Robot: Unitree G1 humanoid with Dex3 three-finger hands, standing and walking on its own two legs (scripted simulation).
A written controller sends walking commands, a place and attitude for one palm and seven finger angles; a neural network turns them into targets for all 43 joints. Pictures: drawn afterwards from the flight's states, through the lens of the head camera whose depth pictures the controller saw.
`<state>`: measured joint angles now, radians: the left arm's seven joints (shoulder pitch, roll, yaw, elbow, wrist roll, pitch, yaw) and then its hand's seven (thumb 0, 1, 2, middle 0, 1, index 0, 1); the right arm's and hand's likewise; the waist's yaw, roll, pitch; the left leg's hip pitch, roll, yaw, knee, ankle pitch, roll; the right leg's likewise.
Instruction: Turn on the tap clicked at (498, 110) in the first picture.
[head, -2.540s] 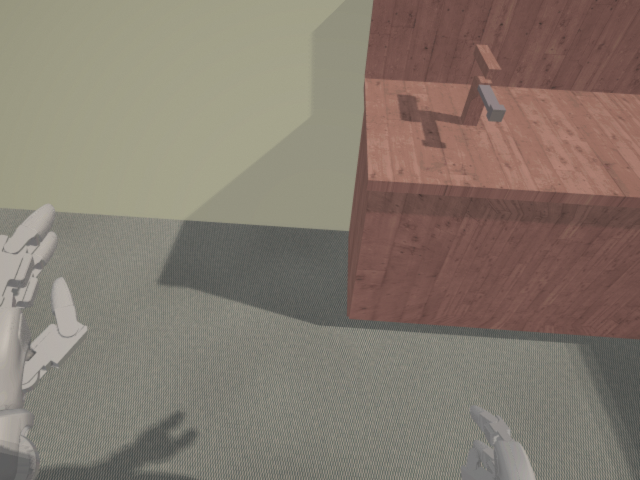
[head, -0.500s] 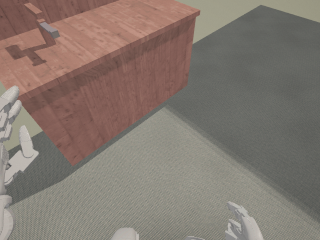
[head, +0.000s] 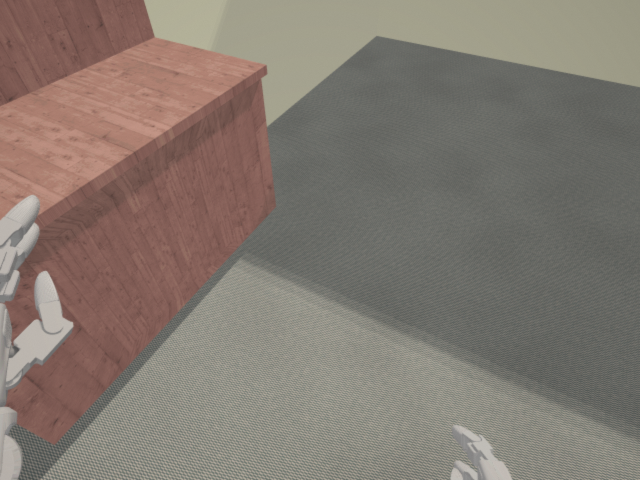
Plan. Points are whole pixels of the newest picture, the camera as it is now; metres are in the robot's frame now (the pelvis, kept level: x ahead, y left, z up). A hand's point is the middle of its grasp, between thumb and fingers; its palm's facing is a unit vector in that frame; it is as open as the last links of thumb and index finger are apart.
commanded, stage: walk to a spot facing it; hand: left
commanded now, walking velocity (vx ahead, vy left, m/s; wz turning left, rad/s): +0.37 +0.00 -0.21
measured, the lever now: out of the picture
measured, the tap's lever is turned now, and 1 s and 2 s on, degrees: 0 0 0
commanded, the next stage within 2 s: turn to face it in 0.60 s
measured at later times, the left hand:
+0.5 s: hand (170, 197) +0.38 +0.20 +0.18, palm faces +0.40 -0.85 -0.35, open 7.4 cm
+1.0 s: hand (227, 157) +0.47 +0.15 +0.18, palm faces +0.42 -0.78 -0.46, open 7.4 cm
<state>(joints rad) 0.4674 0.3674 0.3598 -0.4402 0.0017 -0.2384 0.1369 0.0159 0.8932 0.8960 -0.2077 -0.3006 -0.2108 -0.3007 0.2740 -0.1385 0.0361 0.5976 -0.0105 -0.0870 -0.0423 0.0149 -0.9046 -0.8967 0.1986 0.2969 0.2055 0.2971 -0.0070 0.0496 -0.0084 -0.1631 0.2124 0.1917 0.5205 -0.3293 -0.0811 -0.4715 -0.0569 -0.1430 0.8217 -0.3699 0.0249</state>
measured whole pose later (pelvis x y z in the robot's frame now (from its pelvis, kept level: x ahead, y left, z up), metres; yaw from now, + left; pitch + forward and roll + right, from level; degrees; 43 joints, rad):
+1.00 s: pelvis +0.26 -0.09 +0.00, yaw +3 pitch +1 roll +2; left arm 0.53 0.38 0.37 -0.61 -0.02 -0.22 0.18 0.01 0.89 0.89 -0.21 -0.30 -0.22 -0.30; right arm 0.20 -0.25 -0.04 0.58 -0.01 -0.01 -0.07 0.02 -0.91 -0.90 0.20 0.30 0.20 0.30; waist -0.01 -0.04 0.11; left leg -0.45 0.06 0.19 0.72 -0.33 -0.02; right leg -0.21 -0.13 -0.28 0.58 -0.37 -0.03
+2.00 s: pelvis +0.25 -0.19 +0.00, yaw +36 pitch +0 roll -1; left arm 0.51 0.39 0.36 -0.59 -0.06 -0.19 0.15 0.02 0.89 0.90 -0.21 -0.30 -0.21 -0.30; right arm 0.23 -0.14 0.03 0.58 0.01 -0.11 -0.02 0.01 -0.91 -0.90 0.20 0.30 0.20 0.30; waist 0.00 0.01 0.03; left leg -0.28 0.05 -0.01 0.54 -0.25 -0.02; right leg -0.41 -0.03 -0.08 0.84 -0.43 0.08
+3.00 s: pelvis +0.23 -0.17 +0.00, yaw +45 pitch +0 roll +1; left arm 0.47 0.35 0.36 -0.48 -0.02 -0.24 0.14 0.01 0.89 0.90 -0.21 -0.30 -0.22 -0.30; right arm 0.19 -0.21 0.00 0.67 0.00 -0.06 -0.05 0.02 -0.91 -0.90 0.20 0.30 0.21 0.30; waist 0.00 0.00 0.04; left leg -0.47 0.08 0.09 0.94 -0.37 -0.01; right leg -0.27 -0.06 -0.14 0.53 -0.26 -0.03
